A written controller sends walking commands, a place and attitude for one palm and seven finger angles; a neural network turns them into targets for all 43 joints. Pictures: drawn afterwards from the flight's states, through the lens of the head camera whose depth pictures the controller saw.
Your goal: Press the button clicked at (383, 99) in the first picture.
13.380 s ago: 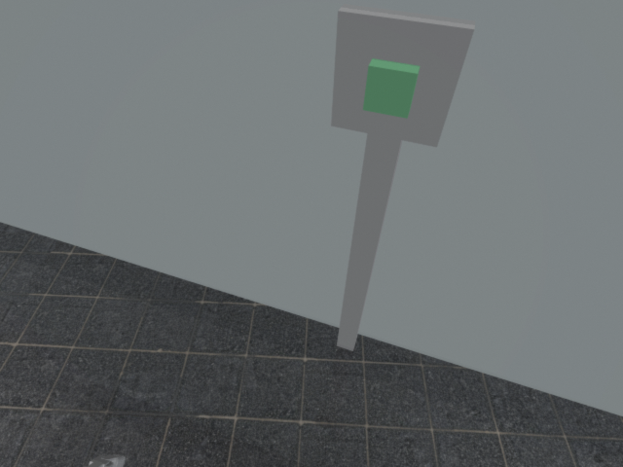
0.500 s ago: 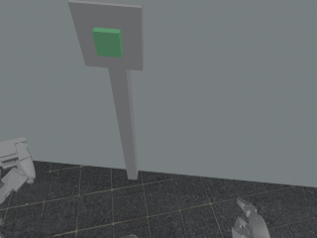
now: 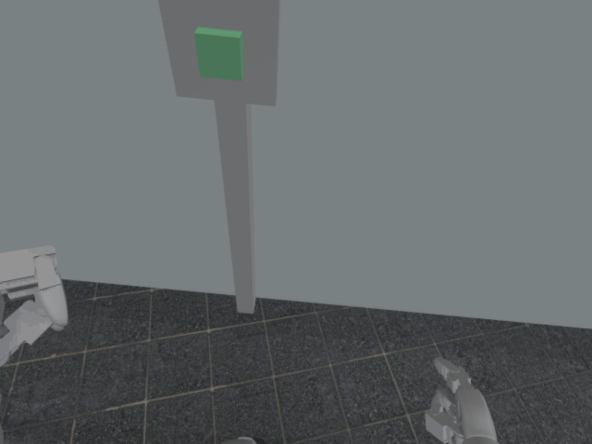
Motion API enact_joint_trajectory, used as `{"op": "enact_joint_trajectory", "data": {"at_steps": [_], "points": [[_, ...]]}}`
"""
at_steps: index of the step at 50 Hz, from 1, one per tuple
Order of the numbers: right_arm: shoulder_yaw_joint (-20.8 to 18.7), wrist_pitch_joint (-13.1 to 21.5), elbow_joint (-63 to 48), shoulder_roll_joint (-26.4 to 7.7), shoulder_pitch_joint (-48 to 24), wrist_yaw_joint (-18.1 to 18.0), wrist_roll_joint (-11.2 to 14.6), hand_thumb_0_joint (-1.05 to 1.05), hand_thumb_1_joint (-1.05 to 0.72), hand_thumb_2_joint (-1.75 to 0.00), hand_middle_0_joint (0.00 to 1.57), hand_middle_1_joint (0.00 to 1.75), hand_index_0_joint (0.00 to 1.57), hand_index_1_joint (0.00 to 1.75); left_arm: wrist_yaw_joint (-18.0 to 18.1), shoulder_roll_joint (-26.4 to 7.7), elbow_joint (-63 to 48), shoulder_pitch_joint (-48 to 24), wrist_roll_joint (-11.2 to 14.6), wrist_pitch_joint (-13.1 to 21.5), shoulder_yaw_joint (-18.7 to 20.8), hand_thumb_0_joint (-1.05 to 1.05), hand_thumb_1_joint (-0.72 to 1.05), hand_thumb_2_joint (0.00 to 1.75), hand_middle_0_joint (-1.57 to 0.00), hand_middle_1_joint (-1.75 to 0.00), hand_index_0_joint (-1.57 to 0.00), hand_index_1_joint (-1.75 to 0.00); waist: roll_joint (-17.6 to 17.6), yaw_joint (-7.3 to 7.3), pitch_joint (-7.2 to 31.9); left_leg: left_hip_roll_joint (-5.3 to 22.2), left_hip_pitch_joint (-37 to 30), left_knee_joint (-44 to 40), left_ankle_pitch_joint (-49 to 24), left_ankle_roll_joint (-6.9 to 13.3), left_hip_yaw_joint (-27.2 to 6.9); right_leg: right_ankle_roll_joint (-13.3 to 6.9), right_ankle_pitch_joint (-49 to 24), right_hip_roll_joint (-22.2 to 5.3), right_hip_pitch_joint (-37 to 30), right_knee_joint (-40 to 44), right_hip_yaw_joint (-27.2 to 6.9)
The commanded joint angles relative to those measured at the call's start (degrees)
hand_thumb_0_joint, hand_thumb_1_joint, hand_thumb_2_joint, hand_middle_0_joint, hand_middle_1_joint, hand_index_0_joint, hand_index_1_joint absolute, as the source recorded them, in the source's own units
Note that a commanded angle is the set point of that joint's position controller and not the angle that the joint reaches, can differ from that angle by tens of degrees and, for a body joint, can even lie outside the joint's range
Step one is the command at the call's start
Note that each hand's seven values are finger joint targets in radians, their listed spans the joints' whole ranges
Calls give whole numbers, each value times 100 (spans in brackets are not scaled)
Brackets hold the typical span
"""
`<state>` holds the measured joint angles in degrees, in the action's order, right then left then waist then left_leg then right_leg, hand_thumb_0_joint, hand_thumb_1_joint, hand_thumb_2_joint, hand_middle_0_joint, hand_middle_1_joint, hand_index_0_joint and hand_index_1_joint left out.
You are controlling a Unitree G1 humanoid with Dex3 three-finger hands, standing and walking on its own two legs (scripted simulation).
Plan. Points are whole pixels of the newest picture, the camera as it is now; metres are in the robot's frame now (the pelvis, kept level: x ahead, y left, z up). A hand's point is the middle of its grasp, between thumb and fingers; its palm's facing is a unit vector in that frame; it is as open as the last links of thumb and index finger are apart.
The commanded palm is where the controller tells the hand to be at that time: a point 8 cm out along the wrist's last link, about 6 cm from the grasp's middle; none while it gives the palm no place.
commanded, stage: stop stepping back and stand still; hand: left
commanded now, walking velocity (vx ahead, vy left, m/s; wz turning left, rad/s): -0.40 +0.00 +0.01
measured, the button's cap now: (221, 53) +0.63 +0.18 +0.21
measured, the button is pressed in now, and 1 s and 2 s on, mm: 0 0 0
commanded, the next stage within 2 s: let the arm hang, fingers relaxed in 0.78 s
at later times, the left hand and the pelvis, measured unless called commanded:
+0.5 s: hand out of the picture +0.10 +0.25 +0.18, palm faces +0.40 -0.83 -0.39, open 3.1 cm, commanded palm +0.04 +0.29 +0.19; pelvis -0.09 +0.01 +0.01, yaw +1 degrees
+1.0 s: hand out of the picture +0.11 +0.26 +0.01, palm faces +0.21 -0.89 -0.41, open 3.0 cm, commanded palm none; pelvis -0.09 +0.02 +0.00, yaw +2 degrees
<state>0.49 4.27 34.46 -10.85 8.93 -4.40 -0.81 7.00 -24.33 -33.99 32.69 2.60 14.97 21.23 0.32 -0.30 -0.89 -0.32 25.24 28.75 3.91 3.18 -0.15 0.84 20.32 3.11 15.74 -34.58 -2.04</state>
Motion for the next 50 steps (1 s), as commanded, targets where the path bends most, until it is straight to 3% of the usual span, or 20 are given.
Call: {"op": "enact_joint_trajectory", "data": {"at_steps": [1,5,6,8,9,11,14,16,17,19,22,26,31,36,37,40,43,44,46,50], "points": [[-363,422,-1010,-778,-353,8,-57,0,-90,-90,20,30,20,30,137,-804,-1378,215,133,390,818,0,90,90,-130,-150,-130,-150,-1084,-64,945,1699,-120,-2097,1693,439,-1795,-185,924,122,-343,-1106,-43],[-347,455,-997,-805,-279,140,10,0,-90,-90,20,30,20,30,112,-660,-1338,601,175,266,588,0,90,90,-130,-150,-130,-150,-1330,-63,984,992,-132,-1899,2134,-170,-774,-272,573,151,-938,795,554],[-354,417,-1035,-790,-245,131,44,0,-90,-90,20,30,20,30,101,-755,-1388,603,158,223,604,0,90,90,-130,-150,-130,-150,-926,-23,887,572,-465,-1219,2061,-338,-373,-321,559,-117,-544,1555,326],[-350,298,-905,-763,-188,87,10,0,-90,-90,20,30,20,30,186,-1019,-1433,376,177,176,784,0,90,90,-130,-150,-130,-150,640,30,773,-148,-1786,1823,1379,-596,59,-995,1342,-1854,1806,2820,-1250],[-351,287,-911,-740,-252,44,31,0,-90,-90,20,30,20,30,231,-1000,-1488,28,130,35,747,0,90,90,-130,-150,-130,-150,1147,-27,615,-178,-1119,2791,1617,-556,-248,-1295,1788,-2243,1938,2747,-1637],[-301,252,-863,-752,-280,-18,48,0,-90,-90,20,30,20,30,248,-680,-1249,-264,60,-180,533,0,90,90,-130,-150,-130,-150,879,141,322,108,-644,2863,1591,-422,-382,-1049,1480,-1921,1669,2333,-1082],[-181,424,-739,-757,-229,-166,54,0,-90,-90,20,30,20,30,368,-543,-888,-365,-97,-158,425,0,90,90,-130,-150,-130,-150,-1,154,-5,255,-1094,-96,1411,-195,-199,-574,350,-1356,850,1617,-441],[-231,617,-842,-914,-180,-200,77,0,-90,-90,20,30,20,30,366,-508,-1077,-472,-152,-9,309,0,90,90,-130,-150,-130,-150,-928,48,58,808,-1196,-1049,800,-5,-925,-200,-336,-614,354,830,-22],[-229,680,-903,-960,-183,-175,118,0,-90,-90,20,30,20,30,360,-616,-1162,-511,-149,44,368,0,90,90,-130,-150,-130,-150,-755,-26,318,1039,-1211,-969,224,89,-1141,-87,-728,-444,62,616,95],[-136,701,-788,-749,-160,-119,28,0,-90,-90,20,30,20,30,285,-553,-1332,-361,-133,91,344,0,90,90,-130,-150,-130,-150,-1631,83,323,1243,-751,-2127,2216,-86,-2020,0,210,-193,-118,-183,243],[-158,772,-793,-731,-148,-28,10,0,-90,-90,20,30,20,30,302,-557,-1338,-3,-191,116,381,0,90,90,-130,-150,-130,-150,-951,30,308,1238,-595,-1998,2343,187,-1736,-49,87,-257,-361,82,225],[-219,591,-855,-771,-179,1,-3,0,-90,-90,20,30,20,30,271,-601,-910,540,-136,-8,519,0,90,90,-130,-150,-130,-150,-759,72,350,628,-154,-1441,2592,-146,-809,-276,186,-315,-1045,1293,344],[-291,360,-722,-750,-151,-11,40,0,-90,-90,20,30,20,30,303,-618,-824,40,-6,-72,564,0,90,90,-130,-150,-130,-150,912,87,146,35,-208,1881,1546,-271,-75,-1235,1684,-1909,389,2511,-1864],[-209,495,-677,-754,-251,-120,43,0,-90,-90,20,30,20,30,330,-523,-836,-482,-115,27,341,0,90,90,-130,-150,-130,-150,-131,134,-30,358,-1472,-396,1443,-40,-187,-526,781,-1095,759,1349,-374],[-227,534,-734,-859,-255,-131,22,0,-90,-90,20,30,20,30,335,-493,-985,-471,-130,80,330,0,90,90,-130,-150,-130,-150,-778,84,-1,731,-1382,-812,1457,117,-796,-325,331,-683,602,798,-99],[-154,582,-726,-735,-226,-91,31,0,-90,-90,20,30,20,30,295,-534,-1067,-344,-177,133,407,0,90,90,-130,-150,-130,-150,-1105,63,39,1260,-706,-1548,1974,337,-1793,-65,-70,-322,3,57,331],[-172,658,-723,-732,-127,-54,37,0,-90,-90,20,30,20,30,284,-513,-1006,-147,-195,177,450,0,90,90,-130,-150,-130,-150,-688,0,243,991,-791,-1003,520,181,-1107,-75,-803,-436,-477,662,293],[-599,656,735,-1692,-166,466,14,0,-90,-90,20,30,20,30,-530,405,3934,-547,-648,-930,-1446,0,90,90,-130,-150,-130,-150,-278,184,125,597,-537,306,-1007,19,-627,-147,-2277,-827,-6,51,301],[-476,194,611,-867,467,420,47,0,-90,-90,20,30,20,30,-647,781,4289,-581,-507,-1438,-1613,0,90,90,-123,-142,-123,-142,607,129,847,475,-1098,713,-1154,-204,-229,-310,-2940,-1039,-108,273,-83],[-331,-179,598,-815,352,399,-57,0,-90,-90,20,30,20,30,-670,447,5510,-1365,-470,-1508,-1624,0,90,90,-108,-126,-108,-126,1435,112,486,191,-747,690,-125,-135,-287,-537,-2286,-1277,-200,675,-155]]}}
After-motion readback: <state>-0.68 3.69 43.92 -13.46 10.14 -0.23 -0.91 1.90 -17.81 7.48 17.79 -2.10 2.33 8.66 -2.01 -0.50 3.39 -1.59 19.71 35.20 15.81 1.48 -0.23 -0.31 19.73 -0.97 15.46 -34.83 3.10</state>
